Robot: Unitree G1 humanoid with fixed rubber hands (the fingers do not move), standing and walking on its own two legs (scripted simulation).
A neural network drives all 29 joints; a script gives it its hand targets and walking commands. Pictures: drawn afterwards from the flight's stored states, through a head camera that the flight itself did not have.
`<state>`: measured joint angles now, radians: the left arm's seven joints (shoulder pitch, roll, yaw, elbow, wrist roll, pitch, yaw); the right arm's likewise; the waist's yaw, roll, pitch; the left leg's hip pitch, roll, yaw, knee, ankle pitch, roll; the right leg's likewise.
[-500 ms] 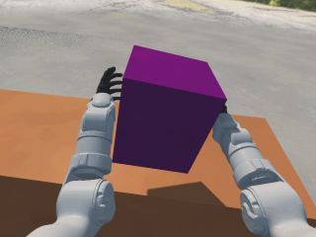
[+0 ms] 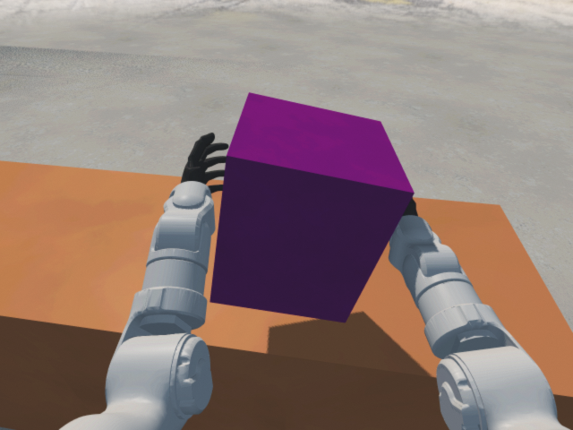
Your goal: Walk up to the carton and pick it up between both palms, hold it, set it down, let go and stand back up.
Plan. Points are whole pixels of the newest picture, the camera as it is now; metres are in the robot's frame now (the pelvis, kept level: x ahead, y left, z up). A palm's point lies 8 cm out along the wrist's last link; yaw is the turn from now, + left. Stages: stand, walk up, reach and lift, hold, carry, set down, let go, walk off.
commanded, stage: set down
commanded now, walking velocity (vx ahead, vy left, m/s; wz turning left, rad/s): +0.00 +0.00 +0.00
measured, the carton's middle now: (297, 209) +0.41 +0.02 +0.16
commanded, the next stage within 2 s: none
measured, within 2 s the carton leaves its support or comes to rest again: neither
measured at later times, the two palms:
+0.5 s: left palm (206, 204) +0.41 +0.15 +0.17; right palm (400, 234) +0.39 -0.14 +0.13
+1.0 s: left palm (212, 224) +0.41 +0.15 +0.13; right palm (396, 246) +0.40 -0.15 +0.09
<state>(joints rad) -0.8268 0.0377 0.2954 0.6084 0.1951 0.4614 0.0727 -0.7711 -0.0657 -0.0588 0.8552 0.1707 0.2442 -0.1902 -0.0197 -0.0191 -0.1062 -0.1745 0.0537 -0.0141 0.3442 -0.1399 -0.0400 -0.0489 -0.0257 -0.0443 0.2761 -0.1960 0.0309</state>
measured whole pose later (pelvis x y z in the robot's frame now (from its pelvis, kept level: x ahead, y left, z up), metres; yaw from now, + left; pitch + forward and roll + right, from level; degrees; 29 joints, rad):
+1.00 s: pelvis +0.02 -0.01 +0.00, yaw +0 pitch +3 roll -1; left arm -0.71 -0.01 0.28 0.66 0.19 0.25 0.08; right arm -0.65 -0.01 -0.17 0.84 0.02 0.08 -0.15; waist 0.02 -0.03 -0.08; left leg -0.23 0.06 -0.01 0.30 -0.13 -0.05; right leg -0.11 -0.01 -0.04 0.24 -0.19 0.02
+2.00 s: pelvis +0.00 -0.01 +0.00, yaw -3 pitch +6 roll -1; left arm -0.74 0.01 0.35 0.95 0.24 -0.04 0.06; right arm -0.67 0.03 -0.36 1.01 -0.16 -0.18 -0.09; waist 0.05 -0.04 -0.07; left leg -0.28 0.08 0.03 0.29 -0.10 -0.05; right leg -0.21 0.00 0.00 0.28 -0.16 0.02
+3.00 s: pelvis -0.01 -0.01 -0.01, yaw -3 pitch +15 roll -2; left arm -0.75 0.11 0.20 0.92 -0.05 0.00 0.10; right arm -0.74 -0.12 -0.06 1.00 0.19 -0.08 -0.13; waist 0.02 0.01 -0.20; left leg -0.59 0.10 0.00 0.47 -0.15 -0.06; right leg -0.49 0.01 -0.02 0.44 -0.21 0.01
